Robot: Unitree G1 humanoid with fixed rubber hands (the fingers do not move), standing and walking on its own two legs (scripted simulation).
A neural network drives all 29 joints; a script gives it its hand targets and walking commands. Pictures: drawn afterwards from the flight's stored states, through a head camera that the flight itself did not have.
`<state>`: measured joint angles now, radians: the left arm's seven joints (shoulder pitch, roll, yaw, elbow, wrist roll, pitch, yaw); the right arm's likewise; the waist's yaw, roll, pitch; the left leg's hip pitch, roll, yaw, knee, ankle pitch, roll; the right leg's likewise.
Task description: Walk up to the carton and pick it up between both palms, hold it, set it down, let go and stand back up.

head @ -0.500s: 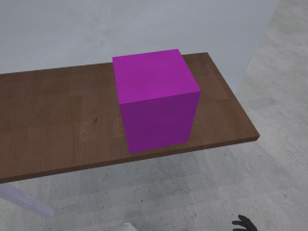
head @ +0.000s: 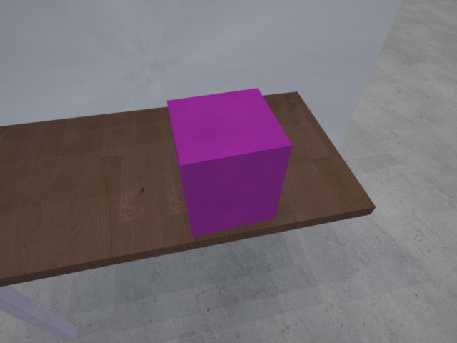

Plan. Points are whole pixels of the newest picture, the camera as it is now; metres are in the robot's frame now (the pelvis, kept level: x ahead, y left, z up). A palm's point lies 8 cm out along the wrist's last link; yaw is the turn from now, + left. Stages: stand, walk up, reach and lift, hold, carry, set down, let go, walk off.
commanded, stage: walk up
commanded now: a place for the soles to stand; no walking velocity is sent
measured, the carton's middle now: (224, 163) +0.50 +0.02 +0.00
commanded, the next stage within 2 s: none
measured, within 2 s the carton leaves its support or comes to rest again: neither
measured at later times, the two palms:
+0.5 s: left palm out of the picture +0.03 +0.20 -0.13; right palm out of the picture +0.03 -0.34 -0.14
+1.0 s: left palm out of the picture +0.03 +0.15 -0.13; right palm (410, 341) +0.15 -0.33 -0.13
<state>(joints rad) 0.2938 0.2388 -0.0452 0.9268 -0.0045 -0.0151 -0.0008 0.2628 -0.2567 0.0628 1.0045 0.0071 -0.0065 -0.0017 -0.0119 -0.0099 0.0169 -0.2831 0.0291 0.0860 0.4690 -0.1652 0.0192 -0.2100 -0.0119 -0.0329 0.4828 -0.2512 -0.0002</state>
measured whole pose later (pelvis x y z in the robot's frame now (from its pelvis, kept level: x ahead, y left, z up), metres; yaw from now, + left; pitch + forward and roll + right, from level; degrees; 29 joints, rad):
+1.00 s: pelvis +0.05 -0.10 +0.00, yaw +13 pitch -1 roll -1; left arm 0.29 0.25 -0.05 0.93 0.02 0.00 0.01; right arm 0.27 -0.25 0.04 0.96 -0.01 -0.02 -0.02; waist 0.00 0.01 0.03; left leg -0.25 0.01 -0.06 0.56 -0.29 -0.01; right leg -0.16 -0.05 -0.23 0.50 -0.32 -0.02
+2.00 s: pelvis +0.07 -0.07 +0.00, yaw +24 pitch -1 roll -1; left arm 0.30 0.27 -0.04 0.96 0.02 0.01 0.00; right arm 0.29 -0.25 0.05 0.94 -0.01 -0.01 -0.03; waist 0.01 0.02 0.02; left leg -0.26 -0.10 -0.22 0.57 -0.28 0.02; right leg -0.10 -0.03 -0.20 0.45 -0.34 -0.01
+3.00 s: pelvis +0.04 -0.12 -0.01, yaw +14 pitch -1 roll +1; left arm 0.03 0.21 0.21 0.54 0.13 0.61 -0.04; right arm -0.03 -0.31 0.13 0.85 0.08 0.08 0.02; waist 0.00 -0.05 0.06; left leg -0.29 0.02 -0.02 0.57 -0.26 -0.03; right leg -0.25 0.04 -0.04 0.59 -0.33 -0.06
